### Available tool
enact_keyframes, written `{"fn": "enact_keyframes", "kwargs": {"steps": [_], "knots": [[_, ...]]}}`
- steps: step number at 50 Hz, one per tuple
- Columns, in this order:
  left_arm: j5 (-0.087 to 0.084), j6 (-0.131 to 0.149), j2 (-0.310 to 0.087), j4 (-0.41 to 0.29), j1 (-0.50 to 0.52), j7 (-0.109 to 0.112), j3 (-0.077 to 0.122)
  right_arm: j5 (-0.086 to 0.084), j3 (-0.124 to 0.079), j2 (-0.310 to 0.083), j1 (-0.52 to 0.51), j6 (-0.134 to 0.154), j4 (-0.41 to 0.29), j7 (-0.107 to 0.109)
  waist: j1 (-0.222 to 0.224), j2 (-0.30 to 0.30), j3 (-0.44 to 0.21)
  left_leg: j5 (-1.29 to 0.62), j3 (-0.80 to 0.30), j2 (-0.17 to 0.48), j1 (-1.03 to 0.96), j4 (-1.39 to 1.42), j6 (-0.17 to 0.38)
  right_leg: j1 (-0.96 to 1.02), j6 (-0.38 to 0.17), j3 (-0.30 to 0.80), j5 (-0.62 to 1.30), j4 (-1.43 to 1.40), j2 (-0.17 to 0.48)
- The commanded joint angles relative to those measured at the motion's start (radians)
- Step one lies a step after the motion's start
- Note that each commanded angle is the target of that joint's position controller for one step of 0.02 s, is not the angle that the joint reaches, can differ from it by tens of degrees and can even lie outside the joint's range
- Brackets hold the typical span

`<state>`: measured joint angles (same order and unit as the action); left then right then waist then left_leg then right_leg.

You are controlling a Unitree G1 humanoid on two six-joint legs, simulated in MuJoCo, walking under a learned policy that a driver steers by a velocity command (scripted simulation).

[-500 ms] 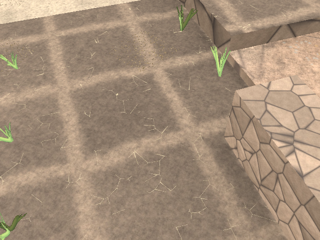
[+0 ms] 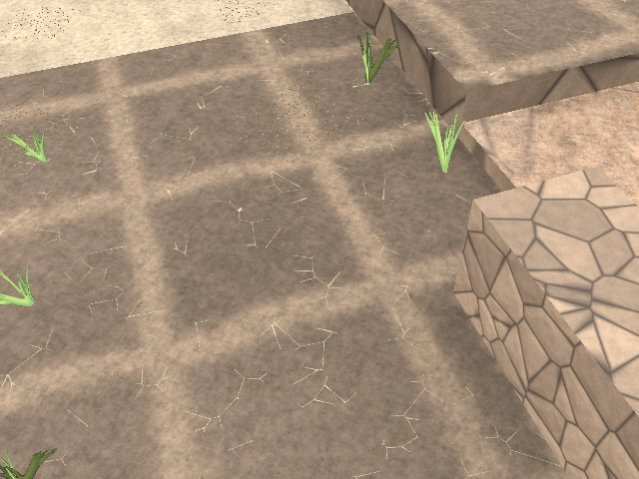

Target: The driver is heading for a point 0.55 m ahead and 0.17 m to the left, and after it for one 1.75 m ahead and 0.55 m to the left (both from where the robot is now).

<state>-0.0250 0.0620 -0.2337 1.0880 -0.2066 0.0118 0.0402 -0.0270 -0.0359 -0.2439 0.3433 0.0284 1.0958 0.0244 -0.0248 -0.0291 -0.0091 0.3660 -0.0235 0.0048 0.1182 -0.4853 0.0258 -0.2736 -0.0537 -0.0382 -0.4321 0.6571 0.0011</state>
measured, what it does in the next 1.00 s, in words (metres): walks ahead, turning left: left foot, then right foot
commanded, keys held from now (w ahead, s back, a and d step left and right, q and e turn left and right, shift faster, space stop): w+q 0.76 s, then q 0.18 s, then no key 0.06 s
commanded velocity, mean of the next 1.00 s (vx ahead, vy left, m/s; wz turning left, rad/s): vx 0.41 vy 0.00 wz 0.51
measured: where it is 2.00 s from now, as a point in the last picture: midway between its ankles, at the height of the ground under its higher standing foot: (250, 400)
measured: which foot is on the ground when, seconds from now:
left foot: down 0.00-0.04, up 0.06-0.50, down 0.52-1.00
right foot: down 0.00-0.52, up 0.54-0.96, down 0.98-1.00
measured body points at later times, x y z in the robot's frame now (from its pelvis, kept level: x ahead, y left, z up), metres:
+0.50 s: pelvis +0.20 +0.03 -0.02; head +0.24 +0.04 +0.43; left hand +0.06 +0.26 -0.16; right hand +0.48 -0.12 -0.11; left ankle +0.32 +0.15 -0.73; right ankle +0.01 -0.12 -0.73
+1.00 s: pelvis +0.47 +0.11 -0.01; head +0.49 +0.13 +0.43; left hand +0.54 +0.43 -0.09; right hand +0.64 -0.13 -0.13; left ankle +0.32 +0.14 -0.73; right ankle +0.64 +0.09 -0.74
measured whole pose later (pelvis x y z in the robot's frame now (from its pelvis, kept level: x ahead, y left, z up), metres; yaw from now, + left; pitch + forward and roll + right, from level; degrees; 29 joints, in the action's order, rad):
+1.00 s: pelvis +0.47 +0.11 -0.01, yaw +34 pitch +2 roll +0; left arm 0.03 0.13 -0.26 0.72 0.01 -0.01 0.04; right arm -0.01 -0.09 -0.29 0.36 0.01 0.81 0.04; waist -0.08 0.02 0.04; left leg 0.45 -0.21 -0.13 0.15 -0.62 0.06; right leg -0.48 0.00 0.05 0.02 0.44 -0.02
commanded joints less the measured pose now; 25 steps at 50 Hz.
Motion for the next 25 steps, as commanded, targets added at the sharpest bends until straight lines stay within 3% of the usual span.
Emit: {"fn": "enact_keyframes", "kwargs": {"steps": [1,2,3,4,5,6,7,9,11,15,20,23,24,25], "knots": [[-0.004,0.044,-0.097,0.0,-0.081,-0.007,0.033,-0.011,-0.029,-0.16,-0.137,0.014,-0.105,-0.004,0.107,-0.07,0.123,0.137,-0.254,0.144,0.258,0.187,0.128,0.184,0.009,-0.013,0.174,-0.227,-0.013],[0.006,0.043,-0.133,0.03,-0.199,-0.002,0.048,-0.007,-0.019,-0.123,-0.171,0.019,-0.128,-0.006,0.152,0.011,0.075,0.042,-0.17,0.073,0.366,0.012,0.086,0.342,0.003,0.094,0.151,-0.267,0.068],[0.017,0.044,-0.223,0.044,-0.333,0.001,0.069,-0.004,-0.001,-0.04,-0.182,0.029,-0.165,-0.004,0.186,0.269,0.006,0.063,-0.011,-0.059,0.551,-0.333,0.017,0.507,-0.075,0.42,-0.022,-0.412,0.264],[0.036,0.056,-0.228,0.045,-0.348,-0.004,0.061,-0.013,-0.011,-0.065,-0.158,0.044,-0.181,-0.001,0.163,0.301,-0.004,0.216,-0.081,-0.061,0.633,-0.587,0.012,0.467,-0.175,0.682,-0.054,-0.478,0.425],[0.029,0.067,-0.149,0.014,-0.253,-0.002,0.036,-0.028,-0.02,-0.092,-0.127,0.052,-0.171,-0.008,0.105,0.167,0.074,0.146,-0.146,0.002,0.689,-0.704,0.031,0.416,-0.17,0.614,-0.056,-0.48,0.424],[0.018,0.071,-0.108,-0.014,-0.183,-0.003,0.023,-0.032,-0.023,-0.089,-0.106,0.055,-0.16,-0.017,0.076,0.13,0.113,0.039,-0.146,0.041,0.699,-0.719,0.046,0.377,-0.124,0.479,-0.026,-0.486,0.373],[0.017,0.071,-0.11,-0.028,-0.141,-0.006,0.021,-0.027,-0.026,-0.077,-0.101,0.057,-0.153,-0.018,0.059,0.115,0.13,-0.048,-0.142,0.062,0.693,-0.688,0.052,0.352,-0.088,0.37,0.064,-0.5,0.333],[0.03,0.064,-0.072,-0.029,-0.149,-0.007,0.006,-0.019,-0.038,-0.078,-0.12,0.048,-0.159,-0.03,0.058,0.128,0.12,-0.152,-0.105,0.088,0.645,-0.633,0.047,0.335,-0.032,0.164,0.338,-0.487,0.255],[0.039,0.059,-0.086,-0.025,-0.188,0.003,0.006,-0.013,-0.035,-0.043,-0.149,0.033,-0.182,-0.046,0.063,0.117,0.097,-0.202,-0.06,0.093,0.638,-0.62,0.022,0.328,-0.044,0.074,0.476,-0.487,0.238],[0.046,0.047,-0.131,-0.048,-0.18,0.022,0.011,-0.008,-0.017,-0.008,-0.306,0.025,-0.28,-0.061,0.078,0.082,0.151,-0.299,-0.007,0.1,0.652,-0.413,-0.008,0.262,-0.065,-0.029,0.522,-0.538,0.239],[0.026,0.031,-0.162,-0.056,-0.236,0.026,0.022,-0.003,-0.006,-0.007,-0.441,0.028,-0.366,-0.092,0.093,0.077,0.168,-0.316,0.106,0.063,0.579,-0.218,0.04,0.32,-0.057,-0.147,0.713,-0.489,0.264],[0.02,0.017,-0.204,-0.081,-0.205,0.034,0.036,-0.004,-0.035,-0.063,-0.368,0.023,-0.381,-0.104,0.004,0.151,0.068,-0.229,0.178,-0.03,0.382,-0.202,0.106,0.372,-0.039,-0.198,1.245,-0.285,0.284],[0.021,0.009,-0.225,-0.095,-0.182,0.037,0.043,-0.006,-0.057,-0.106,-0.267,0.018,-0.364,-0.105,-0.057,0.171,0.002,-0.2,0.18,-0.061,0.251,-0.199,0.136,0.357,-0.034,-0.197,1.342,-0.14,0.29],[0.016,0.006,-0.23,-0.113,-0.151,0.036,0.045,-0.006,-0.091,-0.165,-0.109,0.013,-0.325,-0.096,-0.142,0.158,-0.082,-0.25,0.157,-0.085,0.026,-0.126,0.176,0.276,-0.015,-0.198,1.282,0.059,0.268]]}}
